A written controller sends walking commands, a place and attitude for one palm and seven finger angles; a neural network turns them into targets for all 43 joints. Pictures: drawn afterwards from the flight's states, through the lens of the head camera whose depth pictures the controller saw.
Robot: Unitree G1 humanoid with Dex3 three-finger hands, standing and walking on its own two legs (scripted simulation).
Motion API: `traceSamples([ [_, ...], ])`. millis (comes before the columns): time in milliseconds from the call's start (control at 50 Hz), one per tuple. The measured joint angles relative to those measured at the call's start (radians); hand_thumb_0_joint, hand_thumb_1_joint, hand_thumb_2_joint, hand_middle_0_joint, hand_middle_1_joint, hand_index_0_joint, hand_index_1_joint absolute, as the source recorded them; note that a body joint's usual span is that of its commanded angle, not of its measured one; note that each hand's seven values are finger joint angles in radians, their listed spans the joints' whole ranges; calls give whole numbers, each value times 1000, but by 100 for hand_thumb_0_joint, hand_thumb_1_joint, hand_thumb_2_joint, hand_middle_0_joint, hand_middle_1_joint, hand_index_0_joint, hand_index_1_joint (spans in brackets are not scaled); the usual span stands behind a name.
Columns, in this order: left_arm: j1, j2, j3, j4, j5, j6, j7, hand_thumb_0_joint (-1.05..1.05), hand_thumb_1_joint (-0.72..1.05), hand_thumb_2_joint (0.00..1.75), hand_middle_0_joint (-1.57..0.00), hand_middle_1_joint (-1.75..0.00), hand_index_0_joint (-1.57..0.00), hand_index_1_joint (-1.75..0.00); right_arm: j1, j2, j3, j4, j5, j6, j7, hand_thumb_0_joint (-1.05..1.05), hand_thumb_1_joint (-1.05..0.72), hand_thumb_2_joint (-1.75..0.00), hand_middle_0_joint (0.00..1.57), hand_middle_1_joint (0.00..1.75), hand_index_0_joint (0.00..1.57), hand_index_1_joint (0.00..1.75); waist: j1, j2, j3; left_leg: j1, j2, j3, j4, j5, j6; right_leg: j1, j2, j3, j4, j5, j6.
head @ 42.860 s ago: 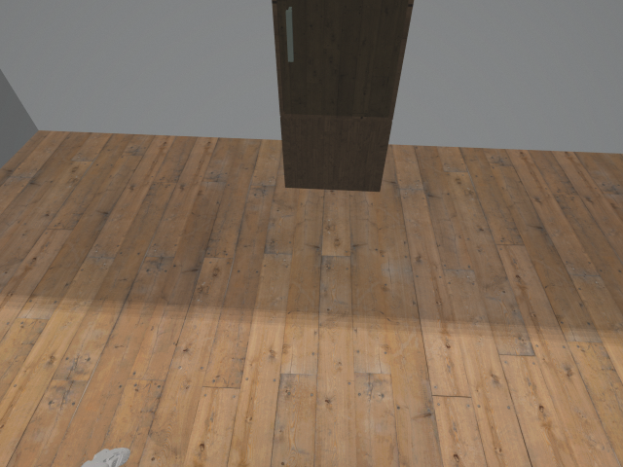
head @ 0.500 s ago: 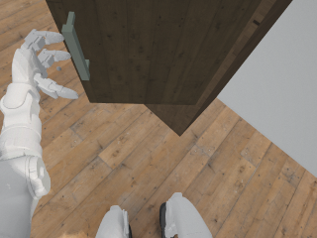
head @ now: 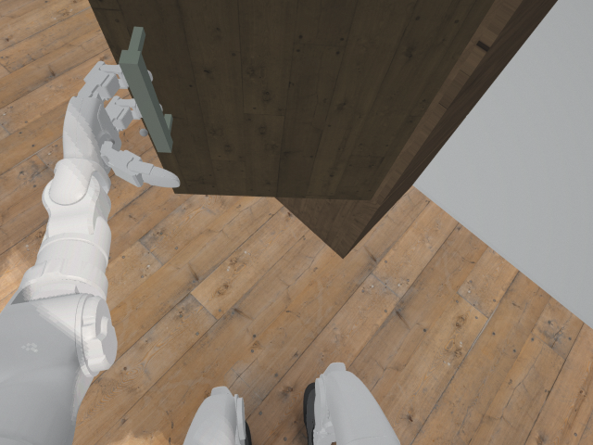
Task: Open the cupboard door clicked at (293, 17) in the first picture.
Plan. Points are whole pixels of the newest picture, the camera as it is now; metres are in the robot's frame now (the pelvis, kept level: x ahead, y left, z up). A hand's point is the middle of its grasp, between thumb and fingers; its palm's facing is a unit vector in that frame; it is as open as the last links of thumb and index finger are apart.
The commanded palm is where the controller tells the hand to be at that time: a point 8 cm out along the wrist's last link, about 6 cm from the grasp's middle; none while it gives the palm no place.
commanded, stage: slide the fingers in behind the handle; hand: left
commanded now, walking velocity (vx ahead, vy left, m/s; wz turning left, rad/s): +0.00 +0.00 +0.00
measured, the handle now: (152, 97) +0.55 +0.15 +0.06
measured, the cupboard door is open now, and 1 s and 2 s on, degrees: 44 44 50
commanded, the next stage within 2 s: close the thumb around the handle in 0.78 s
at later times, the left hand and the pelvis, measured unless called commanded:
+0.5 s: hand (169, 133) +0.50 +0.13 +0.05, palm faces -0.06 -1.00 -0.02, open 14.0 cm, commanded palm +0.48 +0.18 +0.06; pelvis +0.00 -0.01 +0.00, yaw +0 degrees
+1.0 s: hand (168, 135) +0.50 +0.13 +0.05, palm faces -0.06 -1.00 -0.02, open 13.7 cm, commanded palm +0.47 +0.18 +0.06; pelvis -0.01 -0.01 +0.00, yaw +0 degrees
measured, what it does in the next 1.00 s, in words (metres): stands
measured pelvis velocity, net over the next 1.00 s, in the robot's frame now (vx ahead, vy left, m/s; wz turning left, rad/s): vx -0.01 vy -0.01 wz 0.00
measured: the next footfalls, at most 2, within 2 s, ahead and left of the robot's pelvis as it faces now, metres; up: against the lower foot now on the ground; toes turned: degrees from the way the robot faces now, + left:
none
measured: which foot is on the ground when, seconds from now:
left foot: down 0.00-1.00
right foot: down 0.00-1.00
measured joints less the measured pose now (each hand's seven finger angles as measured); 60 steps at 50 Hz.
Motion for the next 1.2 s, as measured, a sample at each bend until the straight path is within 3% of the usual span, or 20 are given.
traceSamples([
  [260,23,-55,-10,-9,18,-17,55,-1,-50,30,-30,-120,-30,-120,-8,10,-3,-15,2,1,8,0,-91,-90,20,30,20,30,1,2,-4,31,2,12,-21,4,-7,17,3,12,-1,-2,-7],
  [940,1,-55,-13,20,18,-29,65,-1,-50,30,-30,-120,-30,-120,-3,-3,-6,-2,0,-22,2,0,-91,-90,20,30,20,30,-4,-3,-4,14,-3,11,-12,15,-9,-1,0,13,11,6,-11],
  [1060,-3,-49,-8,20,21,-36,67,-1,-37,36,-31,-122,-31,-122,-6,1,-3,-5,-1,-22,3,0,-91,-90,20,30,20,30,-6,-3,-1,9,-3,14,-6,12,-6,-7,0,17,16,5,-8],
  [1200,2,-49,-7,14,16,-30,63,-1,-6,49,-33,-125,-34,-125,-1,3,-2,-2,-1,-19,2,0,-91,-90,20,30,20,30,-2,0,-2,8,-4,14,-6,10,-3,-7,0,18,13,4,-5],
])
